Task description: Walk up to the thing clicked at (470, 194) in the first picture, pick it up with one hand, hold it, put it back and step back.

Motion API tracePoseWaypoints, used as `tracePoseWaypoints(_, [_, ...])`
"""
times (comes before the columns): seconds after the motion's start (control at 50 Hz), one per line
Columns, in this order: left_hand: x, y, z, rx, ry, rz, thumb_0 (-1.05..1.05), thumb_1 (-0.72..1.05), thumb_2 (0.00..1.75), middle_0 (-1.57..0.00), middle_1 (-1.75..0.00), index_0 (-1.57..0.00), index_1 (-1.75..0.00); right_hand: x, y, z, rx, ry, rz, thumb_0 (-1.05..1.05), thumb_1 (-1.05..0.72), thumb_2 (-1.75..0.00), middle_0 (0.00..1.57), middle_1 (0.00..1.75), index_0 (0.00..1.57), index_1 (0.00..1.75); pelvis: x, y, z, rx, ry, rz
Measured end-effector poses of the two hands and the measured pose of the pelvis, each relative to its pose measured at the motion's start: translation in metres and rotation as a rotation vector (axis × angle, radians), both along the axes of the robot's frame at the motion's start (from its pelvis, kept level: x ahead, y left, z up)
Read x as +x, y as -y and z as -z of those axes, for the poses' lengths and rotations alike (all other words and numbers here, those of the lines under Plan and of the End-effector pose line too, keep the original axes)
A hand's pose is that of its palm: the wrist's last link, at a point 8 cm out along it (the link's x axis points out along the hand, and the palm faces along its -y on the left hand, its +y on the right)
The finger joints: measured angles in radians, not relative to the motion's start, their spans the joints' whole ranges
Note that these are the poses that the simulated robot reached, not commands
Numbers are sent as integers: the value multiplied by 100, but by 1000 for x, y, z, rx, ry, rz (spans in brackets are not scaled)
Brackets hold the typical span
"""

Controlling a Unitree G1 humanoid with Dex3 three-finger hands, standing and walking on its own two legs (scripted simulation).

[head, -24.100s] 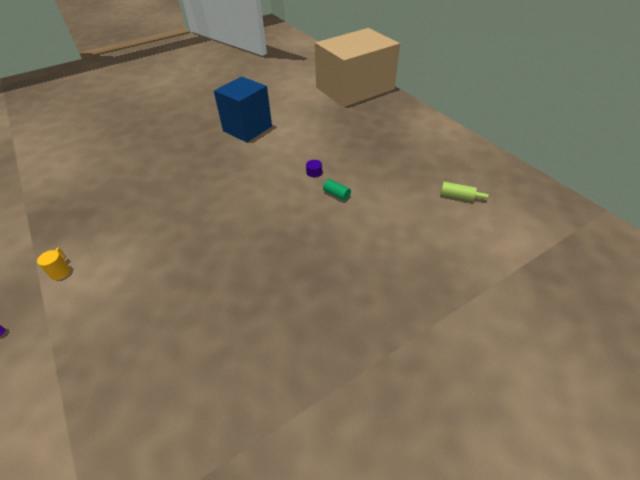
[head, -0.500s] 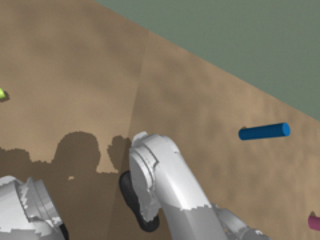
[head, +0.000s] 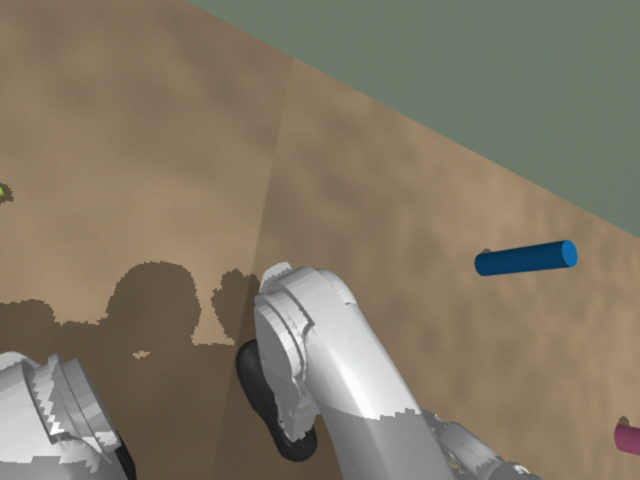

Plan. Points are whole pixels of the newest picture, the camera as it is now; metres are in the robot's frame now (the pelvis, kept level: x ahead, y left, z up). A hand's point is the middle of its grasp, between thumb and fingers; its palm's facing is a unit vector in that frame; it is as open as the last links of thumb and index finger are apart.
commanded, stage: close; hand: left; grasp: from above
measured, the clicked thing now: out of the picture +0.47 +0.32 -0.28
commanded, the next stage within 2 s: settle in 1.36 s
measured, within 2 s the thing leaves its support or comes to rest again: leaves its support in 1.80 s
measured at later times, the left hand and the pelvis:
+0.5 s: hand out of the picture +0.44 +0.33 -0.26, palm faces -0.45 -0.17 -0.88, open 12.7 cm; pelvis +0.00 +0.00 +0.00, yaw +0 degrees
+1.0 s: hand out of the picture +0.44 +0.34 -0.25, palm faces -0.44 -0.15 -0.88, open 9.8 cm; pelvis +0.00 +0.00 +0.00, yaw +0 degrees
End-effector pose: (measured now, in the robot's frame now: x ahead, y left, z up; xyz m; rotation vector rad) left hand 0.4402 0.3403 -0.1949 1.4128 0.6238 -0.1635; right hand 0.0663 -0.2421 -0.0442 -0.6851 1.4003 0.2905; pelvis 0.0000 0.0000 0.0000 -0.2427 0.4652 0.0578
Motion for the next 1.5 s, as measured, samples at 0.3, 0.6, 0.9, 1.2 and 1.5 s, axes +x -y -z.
tracePoseWaypoints(0.3, [9, 3, 0, 27, 57, 28, 0, -37, 92, -17, -98, -18, -97, 6, -4, -1, 0, 14, -27, 0, -90, -90, 20, 30, 20, 30, -1, -1, 1, -7, 0, 1])
tracePoseWaypoints(0.6, [7, 2, -2, 11, 23, -8, 0, -22, 83, -27, -92, -29, -90, 3, -3, -3, 13, -5, -10, 0, -90, -90, 20, 30, 20, 30, 1, 0, -3, -3, -14, 1])
tracePoseWaypoints(0.9, [4, 0, -4, 10, 26, 21, 0, 2, 73, -41, -88, -45, -83, 2, 0, 0, -1, 0, -18, 0, -90, -90, 20, 30, 20, 30, -2, 1, 0, 2, 1, 1])
tracePoseWaypoints(1.2, [6, 1, -4, 16, 32, 14, 0, 11, 56, -53, -80, -57, -72, 1, -2, -1, -5, 8, -16, 0, -90, -90, 20, 30, 20, 30, -2, -1, -1, -5, -2, 4])
tracePoseWaypoints(1.5, [8, 0, -6, 20, 36, 12, 0, 13, 46, -62, -68, -66, -60, 1, -3, -1, 3, 3, -12, 0, -91, -90, 20, 30, 20, 30, -1, -1, -2, -2, -10, 1])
